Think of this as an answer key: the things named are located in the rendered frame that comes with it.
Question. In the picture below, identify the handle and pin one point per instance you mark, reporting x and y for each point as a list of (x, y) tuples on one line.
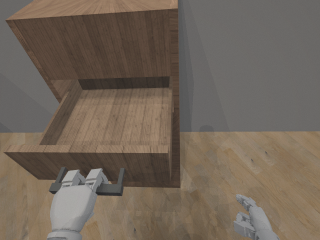
[(102, 190)]

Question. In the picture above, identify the robot right hand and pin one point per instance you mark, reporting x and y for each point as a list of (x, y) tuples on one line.
[(248, 225)]

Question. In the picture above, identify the robot left forearm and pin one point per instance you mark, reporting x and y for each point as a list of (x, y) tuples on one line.
[(63, 234)]

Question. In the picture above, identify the drawer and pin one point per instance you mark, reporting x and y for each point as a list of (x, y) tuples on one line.
[(108, 124)]

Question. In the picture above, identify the cabinet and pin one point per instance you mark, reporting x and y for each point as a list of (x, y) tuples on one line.
[(70, 40)]

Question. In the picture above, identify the robot left hand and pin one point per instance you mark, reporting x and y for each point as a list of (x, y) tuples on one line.
[(73, 205)]

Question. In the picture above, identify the robot right forearm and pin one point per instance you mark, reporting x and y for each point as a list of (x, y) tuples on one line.
[(265, 234)]

